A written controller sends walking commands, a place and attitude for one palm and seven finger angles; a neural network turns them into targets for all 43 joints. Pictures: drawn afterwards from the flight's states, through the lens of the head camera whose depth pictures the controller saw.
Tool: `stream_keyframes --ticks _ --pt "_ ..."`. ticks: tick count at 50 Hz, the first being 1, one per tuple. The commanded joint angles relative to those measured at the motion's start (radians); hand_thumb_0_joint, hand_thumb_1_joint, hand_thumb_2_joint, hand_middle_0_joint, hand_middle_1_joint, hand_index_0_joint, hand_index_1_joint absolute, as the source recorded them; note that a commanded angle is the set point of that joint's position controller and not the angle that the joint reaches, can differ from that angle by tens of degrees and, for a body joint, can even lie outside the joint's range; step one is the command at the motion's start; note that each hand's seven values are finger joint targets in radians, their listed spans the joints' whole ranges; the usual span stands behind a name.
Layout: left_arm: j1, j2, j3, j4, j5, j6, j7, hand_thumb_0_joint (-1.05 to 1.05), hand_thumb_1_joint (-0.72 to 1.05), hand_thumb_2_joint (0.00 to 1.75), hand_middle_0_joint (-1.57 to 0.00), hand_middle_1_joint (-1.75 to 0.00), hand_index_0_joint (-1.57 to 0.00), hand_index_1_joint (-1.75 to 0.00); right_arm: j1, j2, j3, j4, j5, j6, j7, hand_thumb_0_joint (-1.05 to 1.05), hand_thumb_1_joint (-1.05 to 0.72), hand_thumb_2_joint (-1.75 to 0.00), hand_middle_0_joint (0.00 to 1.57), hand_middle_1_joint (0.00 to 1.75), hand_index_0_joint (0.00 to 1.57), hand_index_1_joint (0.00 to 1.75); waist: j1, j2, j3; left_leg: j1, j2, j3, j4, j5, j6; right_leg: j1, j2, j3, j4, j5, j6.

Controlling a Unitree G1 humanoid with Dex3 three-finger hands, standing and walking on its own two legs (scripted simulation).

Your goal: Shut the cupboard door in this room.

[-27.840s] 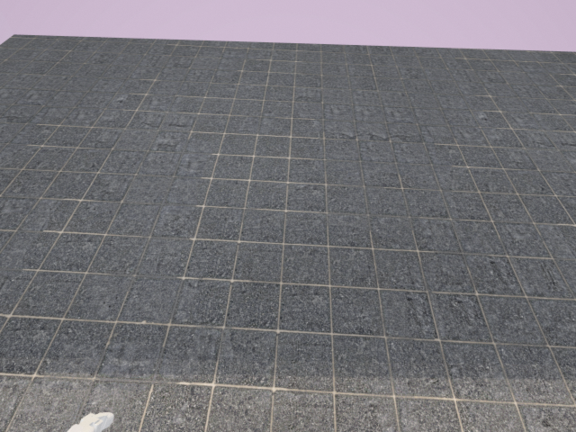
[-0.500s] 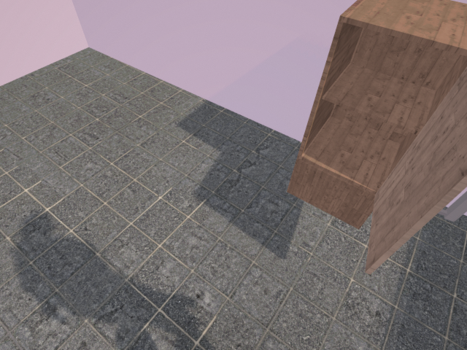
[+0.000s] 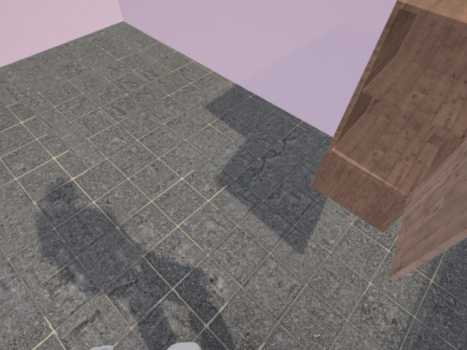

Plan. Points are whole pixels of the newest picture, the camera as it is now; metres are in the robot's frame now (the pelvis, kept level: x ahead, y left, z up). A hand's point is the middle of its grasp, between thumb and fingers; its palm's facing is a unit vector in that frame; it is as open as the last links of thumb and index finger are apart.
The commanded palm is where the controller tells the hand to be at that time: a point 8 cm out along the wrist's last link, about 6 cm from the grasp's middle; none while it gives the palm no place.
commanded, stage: stand and wait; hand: left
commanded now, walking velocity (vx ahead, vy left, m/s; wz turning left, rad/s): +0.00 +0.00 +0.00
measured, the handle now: out of the picture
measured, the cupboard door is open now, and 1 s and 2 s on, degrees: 100 100 100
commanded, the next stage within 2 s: turn or walk to find it in 0.58 s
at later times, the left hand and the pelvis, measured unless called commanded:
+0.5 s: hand out of the picture +0.01 +0.12 -0.15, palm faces +0.09 -0.97 -0.21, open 7.4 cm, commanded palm none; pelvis +0.02 -0.05 +0.02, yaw +4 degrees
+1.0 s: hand out of the picture +0.04 +0.17 -0.16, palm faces +0.21 -0.95 -0.24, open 7.4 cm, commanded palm none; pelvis +0.01 -0.04 +0.01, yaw +11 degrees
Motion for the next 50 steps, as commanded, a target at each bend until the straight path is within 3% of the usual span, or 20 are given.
stream_keyframes --ticks 1,3,6,11,14,15,16,17,19,21,23,28,33,42,43,44,45,46,48,50 --pt "-0.02 0.094 0.026 -0.087 -0.005 0.006 0.016 0.0 0.9 0.9 -0.2 -0.3 -0.2 -0.3 0.158 -0.251 -0.07 -0.031 -0.002 -0.031 -0.031 0.0 -0.9 -0.9 0.2 0.3 0.2 0.3 -0.058 0.272 -0.133 0.208 0.357 -0.568 -0.409 0.423 0.123 -0.285 0.066 0.218 0.422 -0.242 0.011" --pt "-0.006 0.084 0.024 -0.059 -0.002 -0.006 0.006 0.0 0.9 0.9 -0.2 -0.3 -0.2 -0.3 0.092 -0.199 -0.058 -0.044 -0.001 -0.039 -0.035 0.0 -0.9 -0.9 0.2 0.3 0.2 0.3 -0.02 0.155 -0.151 0.23 0.304 -0.453 -0.374 0.3 0.152 -0.323 0.05 0.246 0.458 -0.127 0.01" --pt "0.031 0.044 0.014 -0.025 -0.001 -0.015 -0.001 0.0 0.9 0.9 -0.2 -0.3 -0.2 -0.3 0.08 -0.142 -0.048 -0.026 0.004 -0.05 -0.039 0.0 -0.9 -0.9 0.2 0.3 0.2 0.3 -0.011 0.13 -0.178 0.238 0.24 -0.316 -0.371 0.356 0.135 -0.27 0.059 0.225 0.376 -0.062 0.018" --pt "0.061 -0.005 -0.002 0.01 -0.006 -0.018 0.002 0.0 0.9 0.9 -0.2 -0.3 -0.2 -0.3 0.084 -0.123 -0.051 0.017 0.004 -0.048 -0.039 0.0 -0.9 -0.9 0.2 0.3 0.2 0.3 -0.014 0.168 -0.152 0.194 0.222 -0.274 -0.378 0.319 0.128 -0.14 0.078 0.188 0.099 -0.063 0.019" --pt "0.152 -0.005 -0.004 0.065 -0.007 -0.031 0.009 0.0 0.9 0.9 -0.2 -0.3 -0.2 -0.3 0.071 -0.11 -0.05 0.043 0.01 -0.048 -0.037 0.0 -0.9 -0.9 0.2 0.3 0.2 0.3 0.019 0.16 -0.141 0.118 0.186 -0.243 -0.336 0.26 0.084 0.023 0.088 0.167 -0.15 0.1 0.017" --pt "0.194 0.009 -0.004 0.083 -0.005 -0.039 0.012 0.0 0.9 0.9 -0.2 -0.3 -0.2 -0.3 0.061 -0.093 -0.047 0.046 0.017 -0.049 -0.035 0.0 -0.9 -0.9 0.2 0.3 0.2 0.3 0.035 0.12 -0.135 0.075 0.149 -0.205 -0.292 0.194 0.047 0.096 0.07 0.179 -0.267 0.191 0.018" --pt "0.183 0.051 -0.002 0.088 0.001 -0.049 0.016 0.0 0.9 0.9 -0.2 -0.3 -0.2 -0.3 0.077 -0.048 -0.042 0.048 0.024 -0.049 -0.032 0.0 -0.9 -0.9 0.2 0.3 0.2 0.3 0.018 0.009 -0.109 0.013 0.093 -0.15 -0.222 0.119 -0.004 0.121 -0.017 0.289 -0.328 0.186 -0.008" --pt "0.146 0.09 0.0 0.078 0.0 -0.053 0.016 0.0 0.9 0.9 -0.2 -0.3 -0.2 -0.3 0.087 -0.011 -0.03 0.042 0.026 -0.047 -0.028 0.0 -0.9 -0.9 0.2 0.3 0.2 0.3 -0.007 -0.088 -0.076 0.004 0.036 -0.095 -0.202 0.022 -0.041 0.051 -0.122 0.4 -0.38 0.143 -0.06" --pt "0.093 0.123 0.018 0.056 -0.001 -0.053 0.012 0.0 0.9 0.9 -0.2 -0.3 -0.2 -0.3 0.079 -0.023 -0.031 0.051 0.007 -0.025 -0.029 0.0 -0.9 -0.9 0.2 0.3 0.2 0.3 -0.001 -0.24 0.011 0.063 0.032 -0.065 -0.13 -0.034 -0.052 -0.141 -0.163 0.466 -0.471 -0.05 -0.122" --pt "0.081 0.09 0.011 0.062 -0.003 -0.054 0.01 0.0 0.9 0.9 -0.2 -0.3 -0.2 -0.3 0.106 -0.042 -0.03 0.074 0.005 -0.035 -0.032 0.0 -0.9 -0.9 0.2 0.3 0.2 0.3 -0.019 -0.152 0.029 0.104 0.049 -0.067 -0.146 0.069 -0.04 -0.135 -0.112 0.398 -0.423 0.07 -0.126" --pt "0.104 0.065 0.006 0.073 -0.008 -0.058 0.01 0.0 0.9 0.9 -0.2 -0.3 -0.2 -0.3 0.125 -0.037 -0.023 0.094 0.009 -0.048 -0.035 0.0 -0.9 -0.9 0.2 0.3 0.2 0.3 -0.018 -0.067 -0.034 0.148 0.067 -0.076 -0.211 0.202 -0.04 -0.071 -0.057 0.315 -0.347 0.217 -0.096" --pt "0.136 0.067 0.009 0.091 -0.011 -0.061 0.011 0.0 0.9 0.9 -0.2 -0.3 -0.2 -0.3 0.1 -0.068 -0.022 0.105 0.011 -0.057 -0.041 0.0 -0.9 -0.9 0.2 0.3 0.2 0.3 0.0 -0.003 -0.065 0.184 0.099 -0.079 -0.246 0.285 -0.045 -0.007 -0.011 0.269 -0.324 0.296 -0.064" --pt "0.15 0.049 0.014 0.09 -0.014 -0.046 0.017 0.0 0.9 0.9 -0.2 -0.3 -0.2 -0.3 0.094 -0.041 -0.014 0.099 0.011 -0.046 -0.042 0.0 -0.9 -0.9 0.2 0.3 0.2 0.3 0.01 0.021 -0.081 0.129 0.096 -0.077 -0.212 0.315 -0.055 0.058 -0.032 0.234 -0.282 0.352 -0.058" --pt "0.079 0.101 0.049 0.023 0.002 -0.024 0.014 0.0 0.9 0.9 -0.2 -0.3 -0.2 -0.3 0.073 -0.051 -0.039 0.04 0.007 -0.026 -0.029 0.0 -0.9 -0.9 0.2 0.3 0.2 0.3 0.001 -0.055 -0.037 0.067 0.083 -0.035 -0.069 0.113 -0.054 -0.049 -0.158 0.225 -0.235 0.313 -0.127" --pt "0.071 0.093 0.051 0.016 0.001 -0.021 0.012 0.0 0.9 0.9 -0.2 -0.3 -0.2 -0.3 0.084 -0.061 -0.042 0.033 0.007 -0.029 -0.026 0.0 -0.9 -0.9 0.2 0.3 0.2 0.3 -0.005 -0.009 -0.054 0.092 0.11 -0.082 -0.128 0.224 -0.037 -0.064 -0.115 0.176 -0.175 0.286 -0.092" --pt "0.067 0.072 0.049 0.005 -0.004 -0.017 0.01 0.0 0.9 0.9 -0.2 -0.3 -0.2 -0.3 0.097 -0.093 -0.046 0.03 0.003 -0.033 -0.024 0.0 -0.9 -0.9 0.2 0.3 0.2 0.3 -0.011 0.115 -0.068 0.091 0.164 -0.208 -0.206 0.33 -0.001 -0.076 -0.033 0.105 -0.068 0.208 -0.041" --pt "0.058 0.038 0.043 -0.011 -0.01 -0.016 0.01 0.0 0.9 0.9 -0.2 -0.3 -0.2 -0.3 0.118 -0.14 -0.055 0.025 -0.002 -0.037 -0.028 0.0 -0.9 -0.9 0.2 0.3 0.2 0.3 -0.02 0.267 -0.082 0.086 0.255 -0.395 -0.313 0.416 0.077 -0.1 0.062 0.066 0.085 0.071 0.005" --pt "0.037 0.03 0.035 -0.027 -0.009 -0.015 0.012 0.0 0.9 0.9 -0.2 -0.3 -0.2 -0.3 0.135 -0.158 -0.064 0.025 -0.001 -0.041 -0.034 0.0 -0.9 -0.9 0.2 0.3 0.2 0.3 -0.031 0.305 -0.093 0.137 0.314 -0.497 -0.37 0.498 0.153 -0.183 0.092 0.122 0.235 -0.156 0.006" --pt "-0.003 0.034 0.037 -0.043 -0.006 -0.015 0.01 0.0 0.9 0.9 -0.2 -0.3 -0.2 -0.3 0.132 -0.16 -0.071 0.013 -0.004 -0.043 -0.041 0.0 -0.9 -0.9 0.2 0.3 0.2 0.3 -0.029 0.214 -0.119 0.181 0.319 -0.499 -0.343 0.479 0.191 -0.255 0.071 0.212 0.355 -0.19 -0.002" --pt "0.006 0.02 0.036 -0.047 -0.008 -0.017 0.003 0.0 0.9 0.9 -0.2 -0.3 -0.2 -0.3 0.092 -0.162 -0.074 -0.007 -0.008 -0.039 -0.042 0.0 -0.9 -0.9 0.2 0.3 0.2 0.3 -0.018 0.196 -0.15 0.204 0.275 -0.428 -0.321 0.471 0.172 -0.258 0.079 0.215 0.312 -0.147 0.008"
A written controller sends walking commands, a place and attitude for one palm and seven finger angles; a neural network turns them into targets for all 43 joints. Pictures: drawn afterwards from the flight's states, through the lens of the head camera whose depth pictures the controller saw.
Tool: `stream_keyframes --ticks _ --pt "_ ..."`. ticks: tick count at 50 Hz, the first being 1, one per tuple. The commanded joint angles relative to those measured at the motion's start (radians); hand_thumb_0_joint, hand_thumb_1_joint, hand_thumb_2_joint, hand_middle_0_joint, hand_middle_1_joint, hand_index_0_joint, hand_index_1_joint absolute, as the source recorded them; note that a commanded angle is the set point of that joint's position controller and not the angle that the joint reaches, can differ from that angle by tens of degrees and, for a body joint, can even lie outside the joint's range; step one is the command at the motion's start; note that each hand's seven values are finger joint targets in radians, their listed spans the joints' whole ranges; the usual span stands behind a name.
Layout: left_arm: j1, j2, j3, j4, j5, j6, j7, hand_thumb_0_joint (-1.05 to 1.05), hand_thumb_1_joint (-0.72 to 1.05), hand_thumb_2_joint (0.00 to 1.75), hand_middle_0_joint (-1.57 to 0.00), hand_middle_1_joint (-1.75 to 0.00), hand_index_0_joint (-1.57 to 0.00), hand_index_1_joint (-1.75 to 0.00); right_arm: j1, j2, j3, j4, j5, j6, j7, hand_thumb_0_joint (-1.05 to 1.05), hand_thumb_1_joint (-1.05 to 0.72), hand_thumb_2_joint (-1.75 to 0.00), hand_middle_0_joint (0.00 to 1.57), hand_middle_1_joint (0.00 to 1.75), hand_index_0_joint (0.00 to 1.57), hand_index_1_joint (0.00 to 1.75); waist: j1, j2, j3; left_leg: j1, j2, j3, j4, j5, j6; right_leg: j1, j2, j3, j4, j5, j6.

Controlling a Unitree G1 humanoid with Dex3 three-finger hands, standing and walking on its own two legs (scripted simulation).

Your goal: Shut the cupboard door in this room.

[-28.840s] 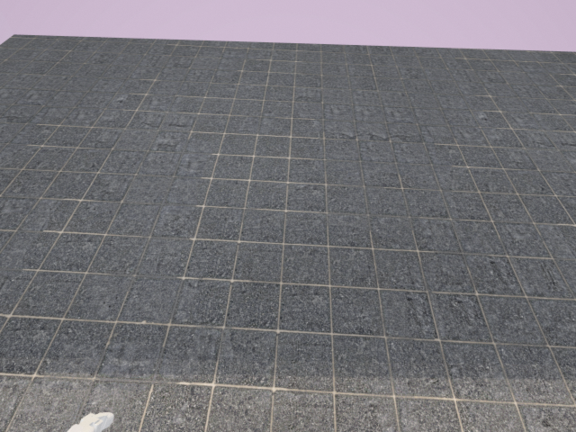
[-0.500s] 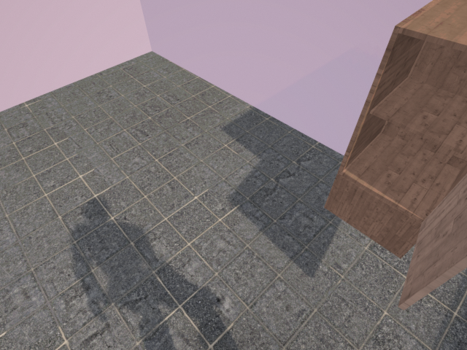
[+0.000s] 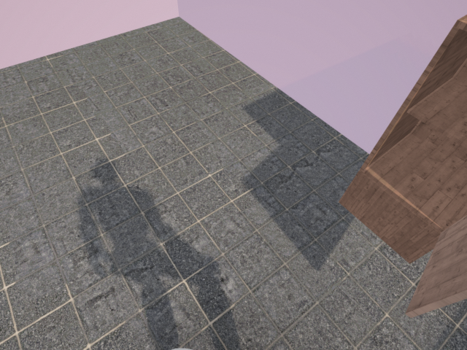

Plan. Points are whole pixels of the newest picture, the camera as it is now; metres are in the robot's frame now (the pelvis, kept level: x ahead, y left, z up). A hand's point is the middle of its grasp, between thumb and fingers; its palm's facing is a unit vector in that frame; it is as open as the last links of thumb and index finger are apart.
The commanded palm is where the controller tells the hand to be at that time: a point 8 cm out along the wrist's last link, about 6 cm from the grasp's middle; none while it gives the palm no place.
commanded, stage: turn or walk to find it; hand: left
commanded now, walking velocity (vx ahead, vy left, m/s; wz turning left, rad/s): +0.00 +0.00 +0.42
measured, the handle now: out of the picture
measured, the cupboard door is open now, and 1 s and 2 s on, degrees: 100 100 100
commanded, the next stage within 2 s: none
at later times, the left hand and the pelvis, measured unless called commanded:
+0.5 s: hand out of the picture -0.03 +0.16 -0.16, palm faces +0.26 -0.93 -0.25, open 7.4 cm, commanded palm none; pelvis -0.02 -0.04 +0.01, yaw +15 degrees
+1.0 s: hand out of the picture -0.03 +0.21 -0.15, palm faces +0.43 -0.86 -0.26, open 7.4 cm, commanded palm none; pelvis -0.03 -0.03 +0.00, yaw +26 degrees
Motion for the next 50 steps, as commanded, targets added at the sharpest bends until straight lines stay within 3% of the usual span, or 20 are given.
stream_keyframes --ticks 1,4,7,8,9,10,11,13,14,16,24,27,28,29,30,31,36,45,48,50 --pt "-0.005 0.049 0.014 -0.09 -0.003 -0.022 -0.006 0.0 0.9 0.9 -0.2 -0.3 -0.2 -0.3 0.051 -0.233 -0.059 -0.06 -0.006 -0.004 -0.015 0.0 -0.9 -0.9 0.2 0.3 0.2 0.3 -0.011 0.183 -0.135 0.164 0.254 -0.334 -0.208 0.41 0.201 -0.122 0.002 0.068 0.054 -0.018 0.018" --pt "0.013 0.047 0.012 -0.103 -0.007 -0.025 -0.008 0.0 0.9 0.9 -0.2 -0.3 -0.2 -0.3 0.045 -0.245 -0.068 -0.078 -0.006 0.004 -0.009 0.0 -0.9 -0.9 0.2 0.3 0.2 0.3 -0.01 0.18 -0.169 0.174 0.219 -0.322 -0.176 0.465 0.18 -0.053 0.028 0.054 -0.113 0.023 0.024" --pt "0.105 0.073 0.019 -0.089 -0.009 -0.034 -0.004 0.0 0.9 0.9 -0.2 -0.3 -0.2 -0.3 0.008 -0.24 -0.073 -0.104 0.002 0.012 0.0 0.0 -0.9 -0.9 0.2 0.3 0.2 0.3 0.033 0.175 -0.197 0.075 0.148 -0.278 -0.109 0.382 0.112 0.151 0.039 0.022 -0.416 0.239 0.029" --pt "0.137 0.116 0.027 -0.084 -0.003 -0.043 0.001 0.0 0.9 0.9 -0.2 -0.3 -0.2 -0.3 -0.002 -0.211 -0.072 -0.113 0.009 0.012 0.006 0.0 -0.9 -0.9 0.2 0.3 0.2 0.3 0.047 0.101 -0.197 -0.037 0.1 -0.24 -0.054 0.255 0.063 0.28 -0.019 0.062 -0.527 0.324 0.021" --pt "0.138 0.2 0.046 -0.09 0.012 -0.049 0.009 0.0 0.9 0.9 -0.2 -0.3 -0.2 -0.3 -0.003 -0.153 -0.061 -0.135 0.015 0.01 0.014 0.0 -0.9 -0.9 0.2 0.3 0.2 0.3 0.051 -0.144 -0.172 -0.24 -0.008 -0.099 0.107 -0.001 -0.005 0.377 -0.241 0.277 -0.578 0.306 -0.049" --pt "0.118 0.248 0.052 -0.117 0.017 -0.041 0.006 0.0 0.9 0.9 -0.2 -0.3 -0.2 -0.3 -0.05 -0.147 -0.062 -0.168 0.008 0.014 0.016 0.0 -0.9 -0.9 0.2 0.3 0.2 0.3 0.07 -0.243 -0.107 -0.28 -0.056 -0.015 0.305 -0.299 -0.029 0.251 -0.414 0.396 -0.605 0.383 -0.152" --pt "0.106 0.219 0.055 -0.122 0.01 -0.047 0.009 0.0 0.9 0.9 -0.2 -0.3 -0.2 -0.3 -0.072 -0.173 -0.07 -0.156 -0.003 0.033 0.013 0.0 -0.9 -0.9 0.2 0.3 0.2 0.3 0.067 -0.274 -0.059 -0.278 -0.012 -0.059 0.465 -0.313 -0.023 0.127 -0.414 0.411 -0.618 0.392 -0.18" --pt "0.014 0.159 0.037 -0.14 0.01 -0.043 0.01 0.0 0.9 0.9 -0.2 -0.3 -0.2 -0.3 -0.034 -0.161 -0.072 -0.12 0.002 0.045 0.023 0.0 -0.9 -0.9 0.2 0.3 0.2 0.3 -0.002 -0.108 -0.001 -0.251 0.014 -0.042 0.624 -0.214 -0.026 0.055 -0.329 0.258 -0.577 0.454 -0.166" --pt "-0.004 0.143 0.029 -0.151 0.013 -0.048 0.008 0.0 0.9 0.9 -0.2 -0.3 -0.2 -0.3 -0.009 -0.148 -0.064 -0.106 0.001 0.045 0.028 0.0 -0.9 -0.9 0.2 0.3 0.2 0.3 -0.016 -0.102 -0.008 -0.238 0.018 -0.017 0.637 -0.165 -0.037 0.079 -0.279 0.166 -0.539 0.554 -0.147" --pt "0.045 0.138 0.025 -0.145 0.014 -0.055 0.007 0.0 0.9 0.9 -0.2 -0.3 -0.2 -0.3 -0.013 -0.144 -0.055 -0.103 0.005 0.045 0.031 0.0 -0.9 -0.9 0.2 0.3 0.2 0.3 0.001 -0.137 -0.048 -0.229 0.016 0.017 0.613 -0.141 -0.053 0.145 -0.252 0.104 -0.509 0.69 -0.14" --pt "0.196 0.207 0.043 -0.09 0.024 -0.048 0.008 0.0 0.9 0.9 -0.2 -0.3 -0.2 -0.3 -0.16 -0.138 -0.023 -0.149 0.018 0.03 0.028 0.0 -0.9 -0.9 0.2 0.3 0.2 0.3 0.078 -0.163 -0.109 -0.136 0.018 0.095 0.241 -0.232 -0.048 0.312 -0.299 0.09 -0.437 0.918 -0.178" --pt "0.164 0.22 0.046 -0.081 0.018 -0.044 0.006 0.0 0.9 0.9 -0.2 -0.3 -0.2 -0.3 -0.101 -0.148 -0.019 -0.133 0.019 0.018 0.024 0.0 -0.9 -0.9 0.2 0.3 0.2 0.3 0.04 -0.15 -0.157 0.006 0.008 0.132 -0.006 -0.099 -0.034 0.297 -0.284 0.046 -0.365 0.887 -0.129" --pt "0.137 0.216 0.047 -0.079 0.01 -0.041 0.004 0.0 0.9 0.9 -0.2 -0.3 -0.2 -0.3 -0.056 -0.164 -0.025 -0.122 0.017 0.011 0.025 0.0 -0.9 -0.9 0.2 0.3 0.2 0.3 0.007 -0.129 -0.171 0.125 0.025 0.125 -0.153 0.042 -0.025 0.233 -0.266 -0.002 -0.295 0.807 -0.085" --pt "0.151 0.177 0.042 -0.098 0.002 -0.036 0.0 0.0 0.9 0.9 -0.2 -0.3 -0.2 -0.3 -0.011 -0.243 -0.041 -0.119 0.009 -0.002 0.023 0.0 -0.9 -0.9 0.2 0.3 0.2 0.3 -0.015 0.043 -0.222 0.326 0.154 -0.02 -0.216 0.28 0.026 0.057 -0.2 -0.061 -0.138 0.584 -0.022" --pt "0.151 0.11 0.02 -0.124 0.0 -0.031 -0.008 0.0 0.9 0.9 -0.2 -0.3 -0.2 -0.3 0.026 -0.338 -0.067 -0.117 0.007 0.0 0.019 0.0 -0.9 -0.9 0.2 0.3 0.2 0.3 -0.03 0.328 -0.22 0.447 0.404 -0.307 -0.184 0.711 0.163 -0.213 -0.077 -0.083 0.047 -0.066 0.046" --pt "0.095 0.112 0.01 -0.131 0.008 -0.015 0.001 0.0 0.9 0.9 -0.2 -0.3 -0.2 -0.3 0.065 -0.343 -0.07 -0.094 0.015 0.009 0.011 0.0 -0.9 -0.9 0.2 0.3 0.2 0.3 -0.058 0.293 -0.218 0.377 0.428 -0.271 -0.181 0.754 0.221 -0.208 -0.071 0.005 0.147 -0.152 0.046" --pt "0.074 0.104 0.02 -0.088 0.004 -0.011 -0.013 0.0 0.9 0.9 -0.2 -0.3 -0.2 -0.3 -0.054 -0.249 -0.047 -0.121 0.008 0.001 -0.006 0.0 -0.9 -0.9 0.2 0.3 0.2 0.3 0.004 0.158 -0.108 0.247 0.259 -0.129 -0.184 0.603 0.173 -0.217 -0.056 0.048 0.229 0.062 0.061" --pt "0.02 0.084 0.014 -0.13 0.0 -0.011 -0.011 0.0 0.9 0.9 -0.2 -0.3 -0.2 -0.3 -0.028 -0.253 -0.065 -0.13 0.0 0.008 0.004 0.0 -0.9 -0.9 0.2 0.3 0.2 0.3 -0.008 0.201 -0.099 0.169 0.23 -0.201 -0.183 0.496 0.174 -0.095 -0.014 0.028 -0.045 0.073 0.064" --pt "0.066 0.088 0.015 -0.124 -0.004 -0.023 -0.008 0.0 0.9 0.9 -0.2 -0.3 -0.2 -0.3 -0.045 -0.252 -0.071 -0.137 0.001 0.013 0.006 0.0 -0.9 -0.9 0.2 0.3 0.2 0.3 0.013 0.204 -0.11 0.121 0.21 -0.233 -0.136 0.506 0.156 0.022 0.015 0.012 -0.222 0.144 0.053" --pt "0.131 0.11 0.022 -0.112 -0.002 -0.038 -0.004 0.0 0.9 0.9 -0.2 -0.3 -0.2 -0.3 -0.05 -0.229 -0.069 -0.142 0.009 0.012 0.008 0.0 -0.9 -0.9 0.2 0.3 0.2 0.3 0.05 0.146 -0.139 0.022 0.153 -0.215 -0.055 0.357 0.097 0.2 -0.012 0.016 -0.457 0.336 0.047"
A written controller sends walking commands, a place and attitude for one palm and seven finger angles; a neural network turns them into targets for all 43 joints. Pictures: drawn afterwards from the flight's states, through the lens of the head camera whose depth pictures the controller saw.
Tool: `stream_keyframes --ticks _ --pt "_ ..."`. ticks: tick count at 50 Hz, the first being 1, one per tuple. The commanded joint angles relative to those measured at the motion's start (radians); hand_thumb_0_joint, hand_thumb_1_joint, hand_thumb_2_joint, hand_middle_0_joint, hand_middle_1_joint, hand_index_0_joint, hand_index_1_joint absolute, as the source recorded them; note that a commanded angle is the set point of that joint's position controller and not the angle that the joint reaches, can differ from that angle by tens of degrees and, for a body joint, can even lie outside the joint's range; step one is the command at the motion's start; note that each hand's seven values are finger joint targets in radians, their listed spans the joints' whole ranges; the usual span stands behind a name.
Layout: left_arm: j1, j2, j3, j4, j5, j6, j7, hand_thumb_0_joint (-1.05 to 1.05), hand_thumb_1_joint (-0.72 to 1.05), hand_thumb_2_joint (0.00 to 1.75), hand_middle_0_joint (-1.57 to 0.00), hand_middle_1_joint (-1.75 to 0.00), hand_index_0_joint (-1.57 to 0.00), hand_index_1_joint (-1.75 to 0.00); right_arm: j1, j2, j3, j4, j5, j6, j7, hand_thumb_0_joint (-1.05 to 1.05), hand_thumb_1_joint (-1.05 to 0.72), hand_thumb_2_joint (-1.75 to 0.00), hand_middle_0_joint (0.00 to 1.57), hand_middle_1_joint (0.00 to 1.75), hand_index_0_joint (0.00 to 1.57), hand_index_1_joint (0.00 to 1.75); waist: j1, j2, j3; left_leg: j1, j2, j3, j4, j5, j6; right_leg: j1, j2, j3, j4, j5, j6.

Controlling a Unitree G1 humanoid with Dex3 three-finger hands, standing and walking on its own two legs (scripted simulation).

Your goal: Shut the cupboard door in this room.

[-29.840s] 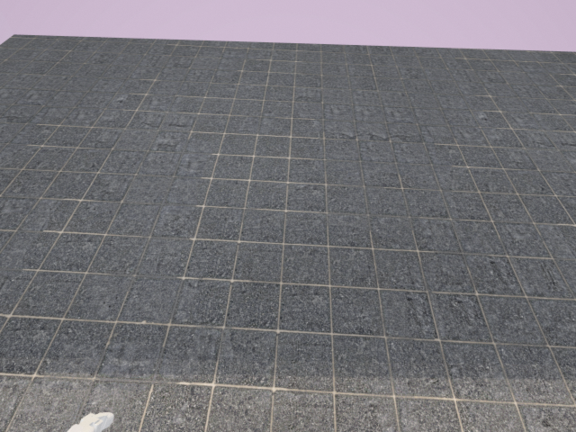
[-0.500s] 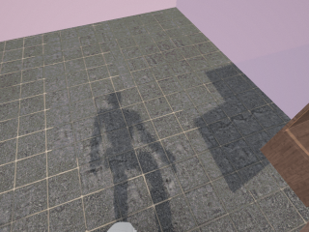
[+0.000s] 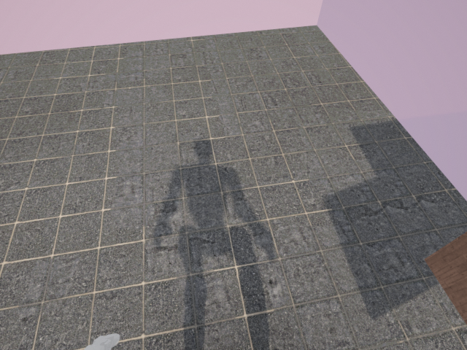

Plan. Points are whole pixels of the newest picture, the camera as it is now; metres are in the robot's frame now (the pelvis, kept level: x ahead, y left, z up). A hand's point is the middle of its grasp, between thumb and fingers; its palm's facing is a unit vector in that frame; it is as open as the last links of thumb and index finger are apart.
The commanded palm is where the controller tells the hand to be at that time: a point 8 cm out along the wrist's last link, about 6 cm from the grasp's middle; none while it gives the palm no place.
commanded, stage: turn or walk to find it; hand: left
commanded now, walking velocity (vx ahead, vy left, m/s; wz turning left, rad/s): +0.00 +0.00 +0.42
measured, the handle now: out of the picture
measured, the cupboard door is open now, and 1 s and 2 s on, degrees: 100 100 100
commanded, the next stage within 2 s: none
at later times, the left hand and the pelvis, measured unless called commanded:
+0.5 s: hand out of the picture -0.04 +0.24 -0.19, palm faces +0.26 -0.94 -0.23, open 7.4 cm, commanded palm none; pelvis -0.02 +0.02 -0.01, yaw +13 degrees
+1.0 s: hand out of the picture -0.01 +0.20 -0.15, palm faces +0.43 -0.86 -0.27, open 7.4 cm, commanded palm none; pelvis -0.02 -0.02 +0.00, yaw +26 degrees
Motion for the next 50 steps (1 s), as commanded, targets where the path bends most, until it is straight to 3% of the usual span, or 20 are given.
stream_keyframes --ticks 1,2,3,5,8,15,19,20,21,22,24,26,28,35,42,43,44,45,47,50 --pt "0.171 0.16 0.04 -0.025 0.014 -0.042 0.015 0.0 0.9 0.9 -0.2 -0.3 -0.2 -0.3 0.014 -0.145 -0.053 -0.077 0.016 -0.019 -0.003 0.0 -0.9 -0.9 0.2 0.3 0.2 0.3 0.053 -0.061 -0.17 -0.173 0.087 -0.112 0.122 0.157 0.024 0.338 -0.159 0.122 -0.353 0.288 -0.046" --pt "0.17 0.232 0.054 -0.034 0.023 -0.046 0.019 0.0 0.9 0.9 -0.2 -0.3 -0.2 -0.3 0.016 -0.092 -0.041 -0.105 0.017 -0.019 0.001 0.0 -0.9 -0.9 0.2 0.3 0.2 0.3 0.056 -0.297 -0.143 -0.323 -0.045 0.027 0.33 -0.265 -0.034 0.366 -0.393 0.335 -0.373 0.455 -0.165" --pt "0.174 0.219 0.06 -0.042 0.013 -0.042 0.023 0.0 0.9 0.9 -0.2 -0.3 -0.2 -0.3 -0.003 -0.137 -0.054 -0.102 0.009 0.002 -0.006 0.0 -0.9 -0.9 0.2 0.3 0.2 0.3 0.074 -0.267 -0.141 -0.28 -0.008 -0.016 0.519 -0.335 -0.029 0.23 -0.448 0.341 -0.396 0.45 -0.232" --pt "0.071 0.168 0.049 -0.068 0.013 -0.039 0.024 0.0 0.9 0.9 -0.2 -0.3 -0.2 -0.3 -0.002 -0.133 -0.058 -0.07 0.006 0.014 0.004 0.0 -0.9 -0.9 0.2 0.3 0.2 0.3 0.028 -0.163 -0.062 -0.295 0.028 -0.017 0.698 -0.227 -0.035 0.134 -0.347 0.229 -0.38 0.384 -0.231" --pt "0.017 0.127 0.037 -0.085 0.017 -0.041 0.023 0.0 0.9 0.9 -0.2 -0.3 -0.2 -0.3 0.051 -0.107 -0.051 -0.038 0.006 0.021 0.016 0.0 -0.9 -0.9 0.2 0.3 0.2 0.3 -0.006 -0.169 -0.065 -0.265 0.047 0.032 0.689 -0.135 -0.059 0.12 -0.278 0.055 -0.363 0.396 -0.183" --pt "0.135 0.198 0.057 -0.037 0.026 -0.034 0.017 0.0 0.9 0.9 -0.2 -0.3 -0.2 -0.3 -0.042 -0.088 -0.024 -0.063 0.015 0.005 0.015 0.0 -0.9 -0.9 0.2 0.3 0.2 0.3 0.065 -0.205 -0.103 -0.178 0.044 0.129 0.316 -0.218 -0.064 0.236 -0.313 0.021 -0.296 0.566 -0.217" --pt "0.105 0.194 0.06 -0.027 0.013 -0.023 0.014 0.0 0.9 0.9 -0.2 -0.3 -0.2 -0.3 0.056 -0.113 -0.024 -0.04 0.015 -0.016 0.013 0.0 -0.9 -0.9 0.2 0.3 0.2 0.3 0.001 -0.149 -0.16 0.048 0.046 0.155 -0.067 0.03 -0.045 0.166 -0.28 -0.056 -0.141 0.492 -0.127" --pt "0.114 0.153 0.054 -0.04 0.004 -0.015 0.01 0.0 0.9 0.9 -0.2 -0.3 -0.2 -0.3 0.093 -0.181 -0.04 -0.038 0.009 -0.028 0.011 0.0 -0.9 -0.9 0.2 0.3 0.2 0.3 -0.02 0.04 -0.19 0.193 0.155 0.014 -0.155 0.198 -0.005 0.023 -0.206 -0.113 0.008 0.308 -0.064" --pt "0.101 0.081 0.033 -0.076 0.001 -0.009 0.003 0.0 0.9 0.9 -0.2 -0.3 -0.2 -0.3 0.125 -0.282 -0.065 -0.043 0.003 -0.029 0.007 0.0 -0.9 -0.9 0.2 0.3 0.2 0.3 -0.038 0.324 -0.166 0.259 0.403 -0.295 -0.191 0.514 0.116 -0.221 -0.076 -0.129 0.199 -0.21 0.006" --pt "0.036 0.091 0.027 -0.08 0.012 0.005 0.011 0.0 0.9 0.9 -0.2 -0.3 -0.2 -0.3 0.15 -0.298 -0.069 -0.025 0.005 -0.02 0.002 0.0 -0.9 -0.9 0.2 0.3 0.2 0.3 -0.069 0.279 -0.155 0.159 0.442 -0.296 -0.221 0.404 0.174 -0.19 -0.071 -0.036 0.325 -0.269 -0.009" --pt "-0.021 0.093 0.038 -0.061 0.008 0.009 0.004 0.0 0.9 0.9 -0.2 -0.3 -0.2 -0.3 0.071 -0.242 -0.056 -0.039 -0.001 -0.018 -0.017 0.0 -0.9 -0.9 0.2 0.3 0.2 0.3 -0.045 0.25 -0.052 0.033 0.357 -0.254 -0.24 0.245 0.173 -0.224 -0.075 0.027 0.411 -0.15 -0.012" --pt "0.034 0.084 0.035 -0.025 0.01 0.003 -0.006 0.0 0.9 0.9 -0.2 -0.3 -0.2 -0.3 0.016 -0.205 -0.037 -0.051 -0.001 -0.028 -0.021 0.0 -0.9 -0.9 0.2 0.3 0.2 0.3 0.0 0.162 -0.065 0.081 0.282 -0.159 -0.205 0.363 0.148 -0.221 -0.061 0.024 0.409 -0.051 -0.005" --pt "0.054 0.083 0.032 -0.012 0.008 0.0 -0.007 0.0 0.9 0.9 -0.2 -0.3 -0.2 -0.3 0.031 -0.203 -0.037 -0.048 0.005 -0.034 -0.022 0.0 -0.9 -0.9 0.2 0.3 0.2 0.3 -0.001 0.136 -0.111 0.145 0.265 -0.123 -0.183 0.468 0.147 -0.212 -0.053 0.022 0.384 -0.03 0.002" --pt "-0.007 0.069 0.024 -0.044 0.003 -0.002 0.002 0.0 0.9 0.9 -0.2 -0.3 -0.2 -0.3 0.075 -0.211 -0.052 -0.04 0.0 -0.024 -0.017 0.0 -0.9 -0.9 0.2 0.3 0.2 0.3 -0.031 0.136 -0.109 0.165 0.267 -0.196 -0.162 0.509 0.171 -0.168 -0.022 0.023 0.22 -0.071 0.012" --pt "0.104 0.073 0.026 -0.025 -0.004 -0.02 0.009 0.0 0.9 0.9 -0.2 -0.3 -0.2 -0.3 0.015 -0.201 -0.06 -0.062 0.003 -0.013 -0.012 0.0 -0.9 -0.9 0.2 0.3 0.2 0.3 0.03 0.143 -0.139 -0.011 0.194 -0.238 -0.071 0.433 0.118 0.142 0.019 -0.01 -0.197 0.123 -0.011" --pt "0.132 0.1 0.031 -0.02 0.001 -0.03 0.012 0.0 0.9 0.9 -0.2 -0.3 -0.2 -0.3 0.019 -0.179 -0.059 -0.065 0.009 -0.015 -0.008 0.0 -0.9 -0.9 0.2 0.3 0.2 0.3 0.041 0.072 -0.151 -0.078 0.148 -0.215 -0.016 0.327 0.073 0.247 -0.016 0.017 -0.326 0.214 -0.02" --pt "0.145 0.17 0.046 -0.021 0.015 -0.04 0.02 0.0 0.9 0.9 -0.2 -0.3 -0.2 -0.3 0.04 -0.121 -0.05 -0.076 0.018 -0.018 -0.002 0.0 -0.9 -0.9 0.2 0.3 0.2 0.3 0.044 -0.131 -0.171 -0.247 0.046 -0.1 0.135 0.076 0.009 0.375 -0.219 0.2 -0.381 0.245 -0.08" --pt "0.144 0.223 0.054 -0.037 0.021 -0.038 0.02 0.0 0.9 0.9 -0.2 -0.3 -0.2 -0.3 0.011 -0.101 -0.046 -0.105 0.015 -0.015 0.0 0.0 -0.9 -0.9 0.2 0.3 0.2 0.3 0.059 -0.278 -0.114 -0.323 -0.051 0.016 0.342 -0.289 -0.033 0.298 -0.416 0.357 -0.414 0.345 -0.201" --pt "0.082 0.181 0.056 -0.059 0.011 -0.037 0.023 0.0 0.9 0.9 -0.2 -0.3 -0.2 -0.3 -0.005 -0.143 -0.064 -0.078 0.004 0.015 0.001 0.0 -0.9 -0.9 0.2 0.3 0.2 0.3 0.037 -0.206 -0.051 -0.297 0.005 -0.035 0.634 -0.26 -0.029 0.102 -0.385 0.323 -0.443 0.237 -0.249" --pt "0.0 0.119 0.038 -0.085 0.013 -0.041 0.023 0.0 0.9 0.9 -0.2 -0.3 -0.2 -0.3 0.066 -0.111 -0.055 -0.036 0.001 0.022 0.015 0.0 -0.9 -0.9 0.2 0.3 0.2 0.3 -0.017 -0.137 -0.054 -0.285 0.039 0.015 0.702 -0.123 -0.055 0.112 -0.273 0.089 -0.382 0.341 -0.193"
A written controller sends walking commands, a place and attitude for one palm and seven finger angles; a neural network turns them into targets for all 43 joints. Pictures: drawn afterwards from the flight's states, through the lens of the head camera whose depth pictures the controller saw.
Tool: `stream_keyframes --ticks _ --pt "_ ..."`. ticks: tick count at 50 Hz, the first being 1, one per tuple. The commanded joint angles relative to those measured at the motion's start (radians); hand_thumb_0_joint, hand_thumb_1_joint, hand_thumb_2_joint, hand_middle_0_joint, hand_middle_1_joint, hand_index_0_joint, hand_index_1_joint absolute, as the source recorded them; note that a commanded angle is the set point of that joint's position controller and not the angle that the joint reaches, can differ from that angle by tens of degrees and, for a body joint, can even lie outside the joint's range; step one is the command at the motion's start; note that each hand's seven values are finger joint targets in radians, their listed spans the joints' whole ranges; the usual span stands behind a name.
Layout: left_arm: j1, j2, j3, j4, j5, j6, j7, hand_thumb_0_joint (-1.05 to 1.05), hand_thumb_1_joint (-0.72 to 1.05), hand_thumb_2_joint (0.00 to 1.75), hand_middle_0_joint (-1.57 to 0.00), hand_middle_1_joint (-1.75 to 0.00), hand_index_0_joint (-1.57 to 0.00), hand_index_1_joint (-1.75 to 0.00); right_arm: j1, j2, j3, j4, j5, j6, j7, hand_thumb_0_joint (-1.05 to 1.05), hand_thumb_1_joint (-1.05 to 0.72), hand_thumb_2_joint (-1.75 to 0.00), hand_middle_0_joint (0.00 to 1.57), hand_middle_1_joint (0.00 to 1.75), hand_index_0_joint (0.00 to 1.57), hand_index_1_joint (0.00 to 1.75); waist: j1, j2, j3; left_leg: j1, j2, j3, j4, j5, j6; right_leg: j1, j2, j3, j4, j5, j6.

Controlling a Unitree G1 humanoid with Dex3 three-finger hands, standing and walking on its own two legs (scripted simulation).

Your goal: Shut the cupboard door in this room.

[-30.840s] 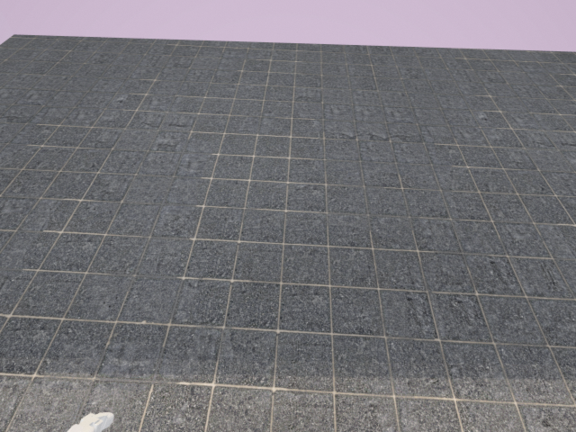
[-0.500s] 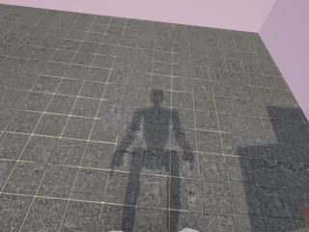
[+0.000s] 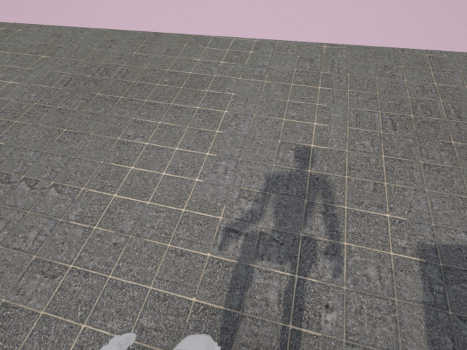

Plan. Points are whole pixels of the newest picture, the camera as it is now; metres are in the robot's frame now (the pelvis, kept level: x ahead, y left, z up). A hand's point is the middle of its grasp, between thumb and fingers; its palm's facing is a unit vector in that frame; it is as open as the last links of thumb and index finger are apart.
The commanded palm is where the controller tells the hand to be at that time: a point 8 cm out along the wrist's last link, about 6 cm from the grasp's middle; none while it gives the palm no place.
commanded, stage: turn or walk to find it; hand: left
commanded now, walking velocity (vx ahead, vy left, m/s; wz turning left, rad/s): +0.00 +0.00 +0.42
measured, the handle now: out of the picture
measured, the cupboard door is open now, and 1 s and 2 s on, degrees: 100 100 100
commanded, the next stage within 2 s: none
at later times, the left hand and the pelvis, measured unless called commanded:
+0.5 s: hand out of the picture -0.03 +0.27 -0.17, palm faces +0.27 -0.93 -0.26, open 7.4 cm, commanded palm none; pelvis -0.02 +0.04 +0.00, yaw +13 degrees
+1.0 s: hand out of the picture -0.03 +0.18 -0.15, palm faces +0.44 -0.86 -0.26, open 7.4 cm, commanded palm none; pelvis -0.01 -0.02 +0.01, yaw +27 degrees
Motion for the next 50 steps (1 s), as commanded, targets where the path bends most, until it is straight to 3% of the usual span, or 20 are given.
stream_keyframes --ticks 1,9,11,13,14,15,16,18,20,22,30,33,35,36,37,38,39,41,43,50 --pt "0.004 0.181 0.051 -0.064 0.005 -0.018 0.014 0.0 0.9 0.9 -0.2 -0.3 -0.2 -0.3 0.026 -0.07 -0.019 -0.053 -0.001 -0.01 0.01 0.0 -0.9 -0.9 0.2 0.3 0.2 0.3 0.005 -0.196 -0.053 -0.068 0.068 0.017 0.198 0.065 -0.035 0.027 -0.26 0.133 -0.239 0.256 -0.09" --pt "0.136 0.25 0.072 -0.008 0.017 -0.011 0.008 0.0 0.9 0.9 -0.2 -0.3 -0.2 -0.3 -0.089 -0.049 0.008 -0.083 0.012 -0.028 0.008 0.0 -0.9 -0.9 0.2 0.3 0.2 0.3 0.082 -0.246 -0.109 0.021 0.071 0.108 -0.188 -0.038 -0.039 0.175 -0.303 0.097 -0.159 0.478 -0.126" --pt "0.127 0.262 0.076 -0.002 0.014 -0.007 0.006 0.0 0.9 0.9 -0.2 -0.3 -0.2 -0.3 -0.06 -0.053 0.012 -0.079 0.014 -0.034 0.005 0.0 -0.9 -0.9 0.2 0.3 0.2 0.3 0.066 -0.245 -0.132 0.08 0.064 0.135 -0.297 0.004 -0.033 0.173 -0.305 0.075 -0.123 0.485 -0.111" --pt "0.096 0.256 0.076 0.002 0.007 -0.001 0.004 0.0 0.9 0.9 -0.2 -0.3 -0.2 -0.3 -0.004 -0.064 0.012 -0.064 0.012 -0.044 0.005 0.0 -0.9 -0.9 0.2 0.3 0.2 0.3 0.025 -0.214 -0.148 0.219 0.066 0.143 -0.51 0.16 -0.022 0.108 -0.282 0.019 -0.037 0.411 -0.05" --pt "0.103 0.229 0.073 -0.004 -0.003 0.007 0.002 0.0 0.9 0.9 -0.2 -0.3 -0.2 -0.3 0.033 -0.108 0.002 -0.057 0.009 -0.055 0.006 0.0 -0.9 -0.9 0.2 0.3 0.2 0.3 0.001 -0.09 -0.173 0.359 0.11 0.093 -0.63 0.296 -0.005 0.001 -0.243 -0.024 0.078 0.303 0.003" --pt "0.121 0.164 0.062 -0.03 -0.009 0.015 -0.004 0.0 0.9 0.9 -0.2 -0.3 -0.2 -0.3 0.053 -0.213 -0.022 -0.063 0.0 -0.063 0.002 0.0 -0.9 -0.9 0.2 0.3 0.2 0.3 -0.009 0.206 -0.176 0.484 0.357 -0.224 -0.68 0.563 0.088 -0.247 -0.109 -0.074 0.273 -0.104 0.08" --pt "0.067 0.137 0.041 -0.058 0.0 0.022 -0.003 0.0 0.9 0.9 -0.2 -0.3 -0.2 -0.3 0.094 -0.27 -0.033 -0.058 0.003 -0.051 -0.003 0.0 -0.9 -0.9 0.2 0.3 0.2 0.3 -0.037 0.26 -0.159 0.435 0.476 -0.296 -0.687 0.739 0.186 -0.304 -0.067 -0.016 0.414 -0.366 0.092" --pt "-0.011 0.147 0.05 -0.042 -0.001 0.035 0.001 0.0 0.9 0.9 -0.2 -0.3 -0.2 -0.3 0.052 -0.217 -0.023 -0.051 -0.003 -0.052 -0.024 0.0 -0.9 -0.9 0.2 0.3 0.2 0.3 -0.028 0.24 -0.097 0.318 0.397 -0.258 -0.7 0.584 0.192 -0.321 -0.069 0.088 0.534 -0.271 0.089" --pt "0.026 0.151 0.053 -0.004 -0.001 0.029 -0.013 0.0 0.9 0.9 -0.2 -0.3 -0.2 -0.3 -0.019 -0.166 -0.004 -0.069 -0.003 -0.059 -0.029 0.0 -0.9 -0.9 0.2 0.3 0.2 0.3 0.013 0.154 -0.078 0.329 0.313 -0.155 -0.675 0.657 0.172 -0.323 -0.058 0.09 0.563 -0.156 0.095" --pt "0.037 0.149 0.048 0.008 -0.003 0.026 -0.014 0.0 0.9 0.9 -0.2 -0.3 -0.2 -0.3 -0.003 -0.16 -0.001 -0.067 0.001 -0.066 -0.031 0.0 -0.9 -0.9 0.2 0.3 0.2 0.3 0.012 0.113 -0.102 0.377 0.286 -0.12 -0.652 0.779 0.166 -0.313 -0.049 0.084 0.549 -0.131 0.104" --pt "-0.018 0.128 0.037 -0.031 -0.01 0.021 -0.008 0.0 0.9 0.9 -0.2 -0.3 -0.2 -0.3 0.025 -0.174 -0.019 -0.068 -0.006 -0.055 -0.025 0.0 -0.9 -0.9 0.2 0.3 0.2 0.3 -0.008 0.122 -0.114 0.373 0.281 -0.197 -0.617 0.786 0.189 -0.218 -0.005 0.075 0.301 -0.175 0.108" --pt "0.036 0.129 0.038 -0.025 -0.015 0.014 -0.006 0.0 0.9 0.9 -0.2 -0.3 -0.2 -0.3 -0.01 -0.171 -0.023 -0.08 -0.007 -0.048 -0.021 0.0 -0.9 -0.9 0.2 0.3 0.2 0.3 0.016 0.146 -0.117 0.291 0.255 -0.228 -0.589 0.747 0.171 -0.086 0.026 0.055 0.126 -0.117 0.094" --pt "0.118 0.142 0.044 -0.002 -0.013 0.001 -0.003 0.0 0.9 0.9 -0.2 -0.3 -0.2 -0.3 -0.038 -0.159 -0.024 -0.09 0.001 -0.046 -0.019 0.0 -0.9 -0.9 0.2 0.3 0.2 0.3 0.06 0.103 -0.137 0.182 0.211 -0.214 -0.522 0.592 0.122 0.092 0.015 0.045 -0.093 0.074 0.089" --pt "0.154 0.189 0.052 0.002 -0.003 -0.011 0.002 0.0 0.9 0.9 -0.2 -0.3 -0.2 -0.3 -0.02 -0.117 -0.02 -0.093 0.008 -0.049 -0.013 0.0 -0.9 -0.9 0.2 0.3 0.2 0.3 0.07 -0.03 -0.157 0.071 0.141 -0.158 -0.42 0.4 0.064 0.226 -0.086 0.134 -0.2 0.159 0.067" --pt "0.161 0.279 0.07 -0.002 0.012 -0.02 0.01 0.0 0.9 0.9 -0.2 -0.3 -0.2 -0.3 -0.003 -0.05 -0.007 -0.117 0.013 -0.051 -0.006 0.0 -0.9 -0.9 0.2 0.3 0.2 0.3 0.069 -0.32 -0.15 -0.109 -0.011 0.002 -0.203 -0.013 -0.008 0.302 -0.348 0.391 -0.234 0.305 -0.042" --pt "0.163 0.28 0.076 -0.015 0.0 -0.018 0.013 0.0 0.9 0.9 -0.2 -0.3 -0.2 -0.3 -0.027 -0.096 -0.02 -0.121 0.006 -0.03 -0.012 0.0 -0.9 -0.9 0.2 0.3 0.2 0.3 0.089 -0.338 -0.132 -0.069 0.014 -0.03 -0.009 -0.156 -0.007 0.142 -0.44 0.428 -0.269 0.335 -0.123" --pt "0.106 0.252 0.074 -0.027 0.001 -0.016 0.015 0.0 0.9 0.9 -0.2 -0.3 -0.2 -0.3 -0.041 -0.101 -0.026 -0.102 0.003 -0.021 -0.01 0.0 -0.9 -0.9 0.2 0.3 0.2 0.3 0.066 -0.274 -0.078 -0.074 0.031 -0.054 0.124 -0.113 -0.002 0.065 -0.394 0.403 -0.273 0.272 -0.149" --pt "0.026 0.192 0.054 -0.05 0.0 -0.017 0.011 0.0 0.9 0.9 -0.2 -0.3 -0.2 -0.3 -0.006 -0.083 -0.024 -0.062 -0.001 -0.014 0.004 0.0 -0.9 -0.9 0.2 0.3 0.2 0.3 0.018 -0.164 -0.041 -0.083 0.056 -0.033 0.225 0.018 -0.017 0.037 -0.288 0.229 -0.24 0.269 -0.104" --pt "0.007 0.17 0.05 -0.059 0.002 -0.021 0.012 0.0 0.9 0.9 -0.2 -0.3 -0.2 -0.3 0.036 -0.072 -0.021 -0.045 -0.001 -0.009 0.01 0.0 -0.9 -0.9 0.2 0.3 0.2 0.3 0.002 -0.194 -0.063 -0.074 0.064 -0.009 0.234 0.087 -0.032 0.05 -0.25 0.138 -0.241 0.272 -0.075" --pt "0.128 0.209 0.061 -0.015 0.009 -0.022 0.012 0.0 0.9 0.9 -0.2 -0.3 -0.2 -0.3 -0.056 -0.057 0.001 -0.056 0.003 -0.012 0.009 0.0 -0.9 -0.9 0.2 0.3 0.2 0.3 0.062 -0.188 -0.089 -0.053 0.085 0.06 -0.014 0.014 -0.055 0.176 -0.293 0.092 -0.214 0.415 -0.113"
